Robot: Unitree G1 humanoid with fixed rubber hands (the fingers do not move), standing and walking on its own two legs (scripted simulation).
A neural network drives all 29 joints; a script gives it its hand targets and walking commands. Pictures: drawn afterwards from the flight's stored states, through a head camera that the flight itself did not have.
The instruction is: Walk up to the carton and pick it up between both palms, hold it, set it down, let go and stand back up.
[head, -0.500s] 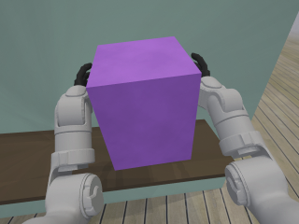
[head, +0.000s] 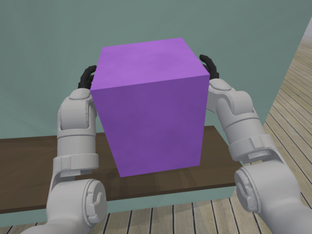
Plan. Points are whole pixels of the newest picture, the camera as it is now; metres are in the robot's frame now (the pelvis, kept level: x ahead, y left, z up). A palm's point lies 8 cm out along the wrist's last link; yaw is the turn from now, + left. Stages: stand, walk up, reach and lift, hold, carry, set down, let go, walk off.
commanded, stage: hold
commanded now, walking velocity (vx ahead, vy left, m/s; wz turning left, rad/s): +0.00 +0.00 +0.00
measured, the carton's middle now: (151, 106) +0.37 +0.00 +0.24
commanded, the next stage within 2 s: none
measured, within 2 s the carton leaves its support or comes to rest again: neither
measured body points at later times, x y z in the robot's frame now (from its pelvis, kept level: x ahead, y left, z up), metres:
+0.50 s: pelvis +0.00 +0.00 +0.00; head -0.09 +0.02 +0.44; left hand +0.38 +0.16 +0.27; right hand +0.38 -0.14 +0.29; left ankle +0.04 +0.11 -0.75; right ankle +0.00 -0.09 -0.75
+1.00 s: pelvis +0.00 +0.00 +0.00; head -0.09 +0.02 +0.44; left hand +0.38 +0.15 +0.27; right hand +0.38 -0.14 +0.30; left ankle +0.04 +0.11 -0.75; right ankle +0.00 -0.09 -0.75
